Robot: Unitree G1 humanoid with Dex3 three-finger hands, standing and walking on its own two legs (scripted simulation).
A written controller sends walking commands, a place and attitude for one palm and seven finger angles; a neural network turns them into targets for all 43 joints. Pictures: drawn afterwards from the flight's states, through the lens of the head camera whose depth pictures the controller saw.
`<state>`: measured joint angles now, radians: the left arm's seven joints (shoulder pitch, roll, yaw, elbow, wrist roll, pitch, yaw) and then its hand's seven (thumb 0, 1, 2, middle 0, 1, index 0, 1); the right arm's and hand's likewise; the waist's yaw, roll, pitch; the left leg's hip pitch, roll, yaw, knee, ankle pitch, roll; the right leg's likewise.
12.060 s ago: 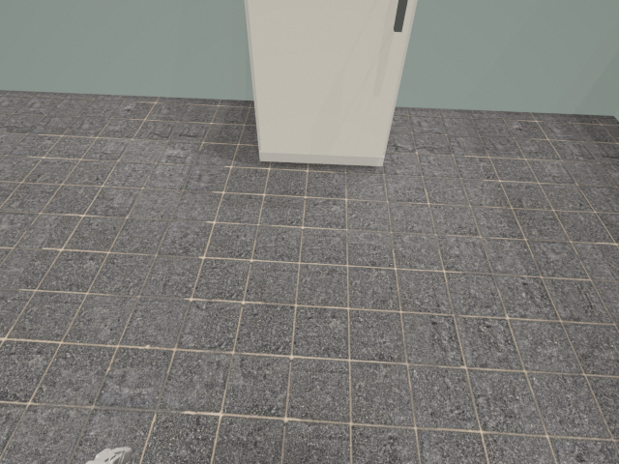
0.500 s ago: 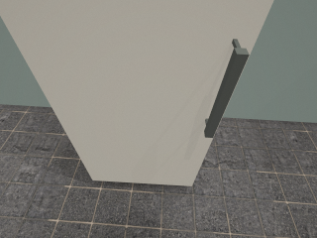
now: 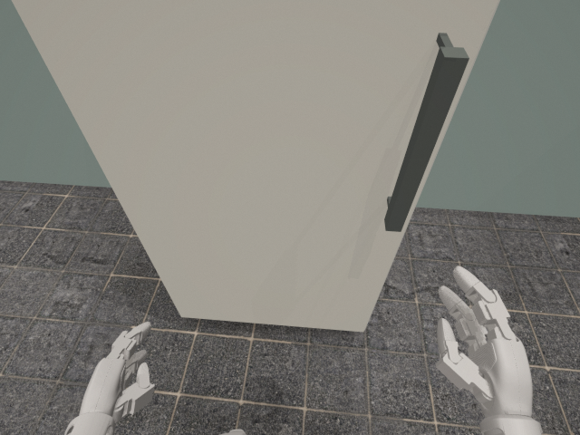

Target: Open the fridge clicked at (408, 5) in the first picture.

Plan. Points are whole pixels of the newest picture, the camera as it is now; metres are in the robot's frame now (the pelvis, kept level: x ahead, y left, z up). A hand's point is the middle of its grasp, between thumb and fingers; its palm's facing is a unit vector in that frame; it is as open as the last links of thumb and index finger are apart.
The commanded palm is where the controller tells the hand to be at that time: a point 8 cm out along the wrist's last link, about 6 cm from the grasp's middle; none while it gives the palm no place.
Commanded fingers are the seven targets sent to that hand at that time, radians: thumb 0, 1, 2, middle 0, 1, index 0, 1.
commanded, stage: raise the hand to about handle height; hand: right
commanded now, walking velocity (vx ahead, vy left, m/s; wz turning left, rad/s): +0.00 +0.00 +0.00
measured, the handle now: (413, 148) +0.51 -0.14 +0.14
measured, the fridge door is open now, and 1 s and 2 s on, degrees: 0 0 0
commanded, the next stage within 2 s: move the hooked fingers beside the handle in 1.80 s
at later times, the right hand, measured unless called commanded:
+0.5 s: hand (503, 370) +0.22 -0.22 +0.05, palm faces +0.02 +1.00 -0.05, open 10.8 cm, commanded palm +0.18 -0.28 +0.06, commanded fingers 0.00 0.06 -0.49 0.27 0.92 0.27 0.92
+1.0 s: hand (573, 321) +0.25 -0.28 +0.11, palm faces +0.08 +0.99 -0.06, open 13.6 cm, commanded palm +0.22 -0.33 +0.12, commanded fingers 0.00 0.50 -0.30 0.30 1.20 0.30 1.20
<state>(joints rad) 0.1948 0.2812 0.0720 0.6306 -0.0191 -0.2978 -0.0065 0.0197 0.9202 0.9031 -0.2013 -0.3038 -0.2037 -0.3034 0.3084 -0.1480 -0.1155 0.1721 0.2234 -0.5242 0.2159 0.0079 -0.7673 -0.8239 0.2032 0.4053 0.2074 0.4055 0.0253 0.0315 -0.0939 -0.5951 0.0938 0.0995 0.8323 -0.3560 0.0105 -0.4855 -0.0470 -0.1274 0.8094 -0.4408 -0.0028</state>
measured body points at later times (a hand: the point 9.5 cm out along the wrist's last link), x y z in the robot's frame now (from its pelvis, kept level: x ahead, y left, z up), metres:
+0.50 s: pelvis -0.01 -0.01 -0.01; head +0.04 -0.01 +0.44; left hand +0.16 +0.19 -0.10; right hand +0.21 -0.28 +0.06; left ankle +0.04 +0.11 -0.70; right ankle -0.02 -0.11 -0.70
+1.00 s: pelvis +0.01 -0.02 +0.02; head +0.02 -0.02 +0.47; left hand +0.20 +0.20 -0.04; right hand +0.24 -0.33 +0.12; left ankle +0.04 +0.11 -0.70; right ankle -0.02 -0.11 -0.70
